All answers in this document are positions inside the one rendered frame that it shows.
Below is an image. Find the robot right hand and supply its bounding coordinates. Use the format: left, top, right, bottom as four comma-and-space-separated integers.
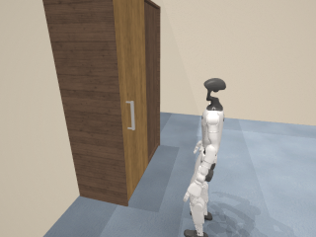
194, 140, 204, 154

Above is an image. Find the right robot thigh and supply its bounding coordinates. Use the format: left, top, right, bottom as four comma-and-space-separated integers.
194, 150, 208, 193

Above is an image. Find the humanoid robot head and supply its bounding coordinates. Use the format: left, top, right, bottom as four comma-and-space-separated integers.
203, 78, 226, 112

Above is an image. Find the robot left upper arm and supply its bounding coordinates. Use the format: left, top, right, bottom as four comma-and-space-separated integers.
205, 112, 220, 154

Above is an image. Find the wardrobe door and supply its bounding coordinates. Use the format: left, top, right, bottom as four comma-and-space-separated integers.
113, 0, 148, 200
144, 2, 157, 158

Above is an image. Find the robot left forearm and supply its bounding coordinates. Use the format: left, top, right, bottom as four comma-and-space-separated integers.
194, 146, 216, 186

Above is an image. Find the robot left hand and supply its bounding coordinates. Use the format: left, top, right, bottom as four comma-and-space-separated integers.
183, 182, 201, 207

